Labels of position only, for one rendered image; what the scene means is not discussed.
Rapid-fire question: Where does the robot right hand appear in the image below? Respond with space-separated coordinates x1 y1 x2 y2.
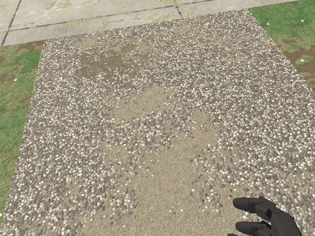
227 196 302 236

